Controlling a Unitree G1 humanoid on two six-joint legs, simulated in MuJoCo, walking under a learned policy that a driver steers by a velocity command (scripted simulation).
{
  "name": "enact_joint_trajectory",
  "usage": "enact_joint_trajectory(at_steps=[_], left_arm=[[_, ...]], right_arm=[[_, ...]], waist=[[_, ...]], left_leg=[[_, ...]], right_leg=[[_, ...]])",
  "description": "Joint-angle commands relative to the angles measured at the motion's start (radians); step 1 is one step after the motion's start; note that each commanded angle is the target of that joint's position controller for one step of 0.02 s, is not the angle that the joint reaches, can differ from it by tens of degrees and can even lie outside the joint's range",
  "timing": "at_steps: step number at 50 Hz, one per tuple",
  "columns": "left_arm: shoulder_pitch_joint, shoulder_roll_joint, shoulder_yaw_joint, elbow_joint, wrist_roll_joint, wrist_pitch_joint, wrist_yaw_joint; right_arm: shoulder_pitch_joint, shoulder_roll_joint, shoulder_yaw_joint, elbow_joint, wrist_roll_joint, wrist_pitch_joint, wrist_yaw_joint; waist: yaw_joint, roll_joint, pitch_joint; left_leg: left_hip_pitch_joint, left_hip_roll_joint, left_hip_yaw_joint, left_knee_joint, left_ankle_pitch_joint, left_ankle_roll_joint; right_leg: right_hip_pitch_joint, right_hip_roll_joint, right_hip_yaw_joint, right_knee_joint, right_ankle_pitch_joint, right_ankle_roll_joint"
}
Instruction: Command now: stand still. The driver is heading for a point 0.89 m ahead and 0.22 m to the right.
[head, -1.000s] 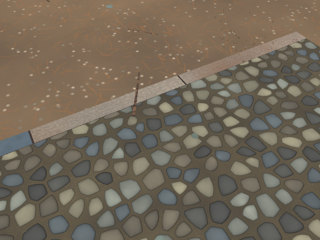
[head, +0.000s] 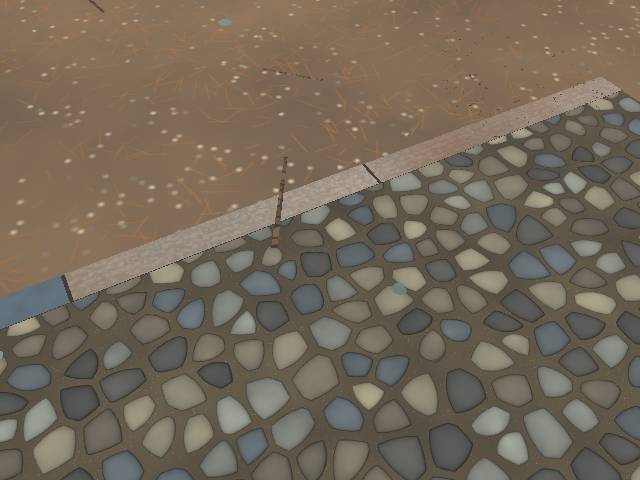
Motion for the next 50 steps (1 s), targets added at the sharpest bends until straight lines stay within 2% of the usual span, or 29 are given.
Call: enact_joint_trajectory(at_steps=[1,29,30,31,32,33,34,35,37,39,41,44,45,46,47,48,49,50], left_arm=[[0.061,0.068,0.008,-0.003,0.0,-0.003,0.003],[0.094,0.047,0.001,0.016,-0.003,-0.003,0.006],[0.095,0.041,0.0,0.016,-0.001,-0.002,0.005],[0.071,0.061,0.011,-0.001,0.001,0.003,0.0],[0.002,0.081,0.02,-0.038,0.013,0.006,-0.013],[-0.104,0.071,0.018,-0.101,0.026,0.003,-0.027],[-0.195,0.073,0.021,-0.156,0.028,-0.008,-0.036],[-0.216,0.079,0.027,-0.18,0.026,-0.021,-0.043],[-0.186,0.095,0.043,-0.193,0.025,-0.05,-0.061],[-0.2,0.109,0.056,-0.223,0.016,-0.062,-0.076],[-0.236,0.099,0.059,-0.257,0.013,-0.057,-0.086],[-0.25,0.097,0.062,-0.297,0.012,-0.049,-0.092],[-0.181,0.103,0.068,-0.288,0.009,-0.05,-0.088],[-0.044,0.123,0.082,-0.253,0.005,-0.054,-0.079],[0.158,0.17,0.108,-0.189,0.003,-0.062,-0.064],[0.353,0.27,0.138,-0.147,0.023,-0.076,-0.047],[0.413,0.337,0.139,-0.133,0.039,-0.085,-0.053],[0.213,0.255,0.11,-0.164,0.035,-0.079,-0.056]], right_arm=[[0.092,-0.07,-0.009,-0.001,0.0,-0.003,-0.002],[0.144,-0.052,-0.004,-0.004,0.0,-0.01,-0.003],[0.169,-0.058,-0.007,0.0,-0.003,-0.009,-0.002],[0.191,-0.103,-0.026,-0.002,-0.001,-0.003,0.0],[0.235,-0.155,-0.046,-0.002,-0.004,0.004,0.006],[0.273,-0.182,-0.06,0.001,-0.001,0.004,0.01],[0.281,-0.161,-0.06,-0.002,-0.006,-0.003,0.011],[0.272,-0.147,-0.059,-0.008,-0.012,-0.015,0.011],[0.247,-0.157,-0.068,-0.028,-0.014,-0.042,0.014],[0.207,-0.168,-0.074,-0.05,-0.011,-0.067,0.017],[0.183,-0.171,-0.077,-0.067,-0.011,-0.083,0.018],[0.183,-0.189,-0.082,-0.075,-0.01,-0.095,0.026],[0.156,-0.199,-0.082,-0.082,-0.007,-0.1,0.031],[0.132,-0.216,-0.084,-0.086,-0.007,-0.103,0.035],[0.123,-0.221,-0.082,-0.088,-0.013,-0.105,0.042],[0.121,-0.197,-0.071,-0.109,-0.007,-0.105,0.05],[0.13,-0.082,-0.048,-0.163,0.0,-0.118,0.065],[0.027,-0.132,-0.061,-0.207,0.0,-0.12,0.074]], waist=[[0.0,0.015,0.053],[-0.002,0.02,0.063],[-0.014,0.029,0.03],[-0.034,0.078,0.046],[-0.071,0.139,0.123],[-0.111,0.185,0.232],[-0.129,0.173,0.304],[-0.111,0.126,0.306],[-0.076,0.08,0.218],[-0.047,0.095,0.174],[-0.038,0.113,0.17],[-0.03,0.124,0.174],[0.01,0.125,0.152],[0.082,0.107,0.092],[0.172,0.033,-0.025],[0.247,-0.123,-0.148],[0.191,-0.342,-0.23],[0.103,-0.212,-0.084]], left_leg=[[-0.148,0.122,-0.09,-0.085,0.213,0.021],[-0.126,0.126,-0.088,-0.083,0.299,0.021],[-0.107,0.115,-0.096,-0.113,0.104,0.036],[-0.1,0.116,-0.148,-0.143,-0.229,0.081],[-0.086,0.187,-0.275,-0.225,-0.52,0.14],[-0.079,0.294,-0.401,-0.317,-0.659,0.199],[-0.064,0.358,-0.472,-0.354,-0.605,0.237],[0.004,0.365,-0.465,-0.352,-0.502,0.245],[0.123,0.343,-0.399,-0.333,-0.331,0.235],[0.108,0.316,-0.324,-0.337,-0.245,0.211],[0.052,0.289,-0.25,-0.342,-0.176,0.191],[-0.041,0.292,-0.173,-0.332,-0.044,0.188],[-0.096,0.288,-0.133,-0.272,0.134,0.178],[-0.15,0.27,-0.081,-0.121,0.392,0.162],[-0.219,0.208,-0.003,0.157,0.61,0.136],[-0.454,0.106,0.074,0.565,0.497,0.094],[-0.658,-0.038,-0.008,0.895,-0.174,0.081],[-0.749,0.006,-0.112,1.018,-0.052,0.112]], right_leg=[[0.086,-0.098,0.102,-0.035,0.132,-0.024],[0.076,-0.101,0.09,-0.014,0.145,-0.013],[0.072,-0.074,0.069,0.002,0.009,-0.018],[0.002,-0.01,0.011,0.1,-0.225,-0.03],[-0.173,0.03,-0.034,0.205,-0.357,-0.032],[-0.346,0.011,-0.072,0.302,-0.35,-0.03],[-0.478,-0.043,-0.041,0.406,-0.301,-0.031],[-0.581,-0.069,-0.015,0.465,-0.258,-0.029],[-0.633,-0.089,0.009,0.499,-0.192,-0.027],[-0.573,-0.09,0.013,0.45,-0.14,-0.027],[-0.493,-0.077,-0.005,0.367,-0.099,-0.028],[-0.313,-0.049,-0.07,0.258,-0.097,-0.057],[-0.175,-0.019,-0.102,0.233,-0.098,-0.075],[0.017,0.028,-0.134,0.214,-0.097,-0.09],[0.27,0.065,-0.147,0.187,-0.128,-0.106],[0.532,-0.109,0.107,0.084,-0.41,-0.142],[0.572,-0.371,0.718,-0.21,-0.936,-0.196],[0.392,-0.365,0.841,-0.296,-0.874,-0.174]])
